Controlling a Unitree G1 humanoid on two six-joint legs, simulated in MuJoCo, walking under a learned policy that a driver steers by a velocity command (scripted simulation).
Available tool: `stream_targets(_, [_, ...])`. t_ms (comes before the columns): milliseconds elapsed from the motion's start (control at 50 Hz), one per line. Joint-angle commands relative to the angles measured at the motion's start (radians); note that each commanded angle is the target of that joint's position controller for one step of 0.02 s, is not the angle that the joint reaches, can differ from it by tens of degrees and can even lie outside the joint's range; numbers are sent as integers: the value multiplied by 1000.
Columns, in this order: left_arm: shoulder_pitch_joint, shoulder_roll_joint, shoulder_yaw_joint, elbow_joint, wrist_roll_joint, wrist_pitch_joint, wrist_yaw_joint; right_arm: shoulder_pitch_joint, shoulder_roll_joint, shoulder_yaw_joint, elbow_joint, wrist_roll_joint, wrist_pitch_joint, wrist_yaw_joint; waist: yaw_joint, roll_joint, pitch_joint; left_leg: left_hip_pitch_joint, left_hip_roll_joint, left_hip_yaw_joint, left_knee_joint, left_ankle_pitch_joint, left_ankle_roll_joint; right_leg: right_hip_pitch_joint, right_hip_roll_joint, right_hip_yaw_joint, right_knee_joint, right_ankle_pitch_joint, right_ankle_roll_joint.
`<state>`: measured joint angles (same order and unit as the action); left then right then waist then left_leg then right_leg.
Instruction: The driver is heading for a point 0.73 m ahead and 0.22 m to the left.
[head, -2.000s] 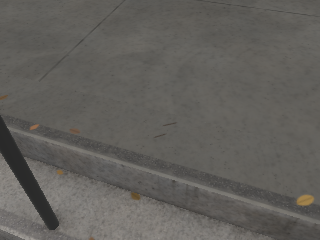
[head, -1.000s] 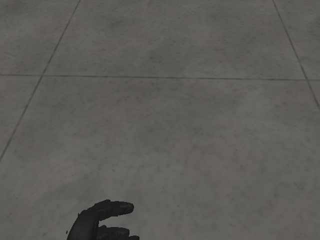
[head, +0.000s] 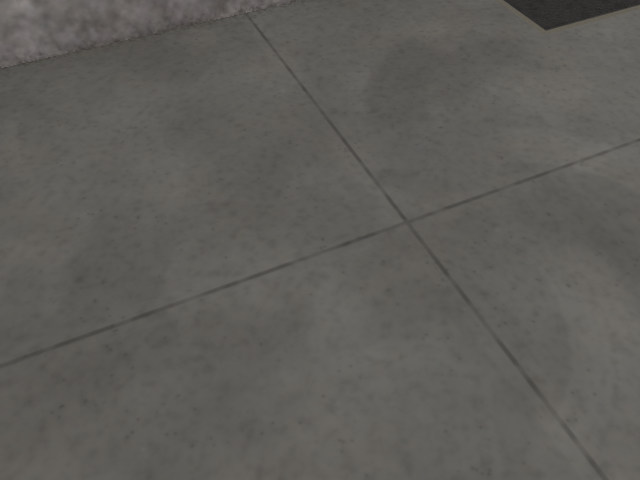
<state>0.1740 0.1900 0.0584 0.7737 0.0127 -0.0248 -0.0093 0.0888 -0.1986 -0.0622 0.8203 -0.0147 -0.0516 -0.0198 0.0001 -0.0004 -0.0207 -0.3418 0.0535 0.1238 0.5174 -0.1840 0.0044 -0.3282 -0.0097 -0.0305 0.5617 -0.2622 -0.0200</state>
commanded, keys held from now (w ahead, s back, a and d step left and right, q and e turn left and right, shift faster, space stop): no key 1.00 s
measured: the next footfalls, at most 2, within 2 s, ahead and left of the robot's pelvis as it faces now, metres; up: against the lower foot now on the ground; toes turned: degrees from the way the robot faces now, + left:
right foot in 1.42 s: +0.14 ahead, -0.13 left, +0.00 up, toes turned -4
left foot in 1.92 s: +0.49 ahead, +0.13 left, +0.00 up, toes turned +14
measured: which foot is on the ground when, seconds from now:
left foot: down 0.00-1.00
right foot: down 0.00-1.00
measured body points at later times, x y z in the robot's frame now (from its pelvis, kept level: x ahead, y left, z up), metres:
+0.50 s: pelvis +0.01 +0.02 +0.00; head +0.02 +0.02 +0.45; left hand +0.12 +0.25 -0.13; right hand +0.09 -0.22 -0.14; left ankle +0.04 +0.12 -0.73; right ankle +0.02 -0.11 -0.73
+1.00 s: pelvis +0.02 +0.04 +0.01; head +0.03 +0.04 +0.46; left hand +0.06 +0.27 -0.15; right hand +0.08 -0.20 -0.14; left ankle +0.04 +0.12 -0.73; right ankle +0.02 -0.11 -0.73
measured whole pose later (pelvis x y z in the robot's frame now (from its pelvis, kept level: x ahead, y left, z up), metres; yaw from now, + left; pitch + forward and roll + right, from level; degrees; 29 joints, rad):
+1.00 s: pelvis +0.02 +0.04 +0.01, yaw +1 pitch -1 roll +0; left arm 0.23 0.16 0.05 1.06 0.00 0.00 0.06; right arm 0.17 -0.18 -0.03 1.09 0.00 -0.01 -0.03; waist -0.02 0.00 0.03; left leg -0.23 0.00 0.12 0.47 -0.23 0.06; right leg -0.19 -0.05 -0.02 0.46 -0.25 0.04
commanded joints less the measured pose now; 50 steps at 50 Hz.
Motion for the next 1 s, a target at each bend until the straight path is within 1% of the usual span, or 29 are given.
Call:
stream_targets(20, [-60,68,13,-92,3,13,18,-1,-96,-14,-35,-5,23,-4,-15,-52,-46,119,27,-62,-46,-1,20,-36,-101,145,-178,-76,-59])
stream_targets(40, [-41,73,14,-83,7,13,21,2,-83,-10,-25,-1,21,-3,-12,-24,-23,104,30,-62,-59,-5,27,-22,-87,126,-152,-69,-41])
stream_targets(60, [-20,78,16,-78,6,12,25,-7,-84,-9,-15,-1,19,-5,0,10,-11,85,32,-65,-65,-13,29,-5,-75,106,-127,-29,-31])
stream_targets(100, [-17,90,21,-77,4,13,35,1,-74,-5,4,-3,13,-6,2,4,-12,63,37,-69,-75,2,29,34,-69,86,-88,59,-25])
stream_targets(140, [-11,77,20,-74,3,15,40,13,-71,-2,26,-2,9,-8,4,-7,-20,61,37,-68,-75,3,29,60,-70,81,-74,97,-25])
stream_targets(200, [-11,68,21,-66,-1,18,41,23,-69,0,56,-1,11,-12,2,-12,-14,64,35,-66,-75,-14,30,68,-68,75,-69,97,-22])
stream_targets(220, [-9,62,20,-59,1,19,40,26,-75,-3,62,0,11,-12,-4,-11,-15,75,28,-60,-67,-28,32,60,-64,77,-74,79,-20])
stream_targets(240, [-12,63,20,-55,1,20,41,31,-71,-2,72,1,12,-13,-8,-19,-9,76,28,-61,-68,-31,33,57,-62,73,-77,70,-19])
stream_targets(320, [-1,59,22,-30,-1,22,45,47,-67,-1,109,3,15,-15,-10,-16,3,75,30,-63,-76,-38,38,63,-57,64,-80,72,-10])
stream_targets(360, [-6,55,19,-14,-2,22,50,48,-64,1,119,5,21,-20,-16,-23,2,86,28,-63,-71,-18,40,66,-52,62,-88,84,-9])
stream_targets(420, [10,57,20,17,-4,23,55,61,-65,2,142,7,27,-22,-17,-8,9,91,27,-65,-79,-17,45,72,-49,54,-94,81,-5])
stream_targets(520, [31,57,20,69,-5,25,64,70,-66,4,173,7,32,-25,-15,0,25,91,29,-73,-101,-38,52,79,-44,42,-108,74,3])
stream_targets(680, [51,55,19,147,-7,23,71,77,-68,8,208,9,34,-25,-17,6,41,105,32,-91,-138,-64,65,83,-42,30,-131,75,13])
stream_targets(800, [64,54,15,202,-7,20,74,81,-72,11,224,11,33,-20,-18,4,41,121,35,-102,-158,-50,73,91,-45,26,-149,87,20])
stream_targets(1000, [81,55,6,270,-9,19,76,98,-77,16,241,13,35,-15,-18,5,40,147,31,-111,-175,-9,83,95,-51,22,-166,102,25])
